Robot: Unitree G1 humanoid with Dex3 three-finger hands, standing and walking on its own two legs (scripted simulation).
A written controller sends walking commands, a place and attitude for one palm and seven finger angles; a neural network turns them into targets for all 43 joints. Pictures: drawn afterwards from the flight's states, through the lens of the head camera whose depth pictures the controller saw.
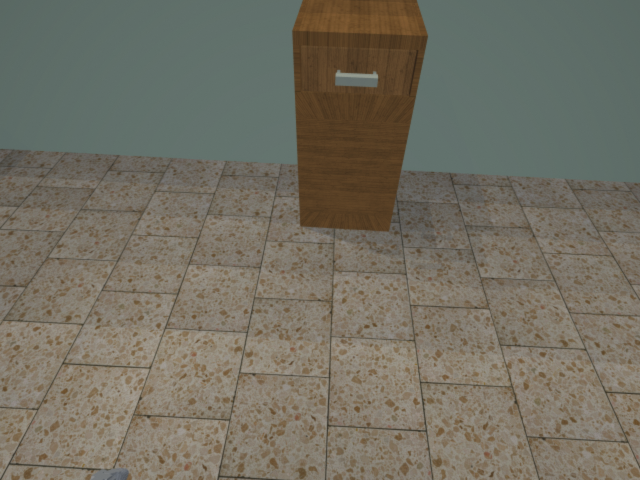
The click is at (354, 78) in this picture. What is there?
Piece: drawer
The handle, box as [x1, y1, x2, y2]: [335, 70, 377, 86]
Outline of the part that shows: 335,76 336,85 376,86 377,83 377,74 375,73 375,71 373,71 372,74 340,73 339,70 337,70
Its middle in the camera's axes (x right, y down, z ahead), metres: +0.11 -0.51 +1.21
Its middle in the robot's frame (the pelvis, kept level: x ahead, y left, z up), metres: +1.24 -0.05 -0.06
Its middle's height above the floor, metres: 0.71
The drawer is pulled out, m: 0.00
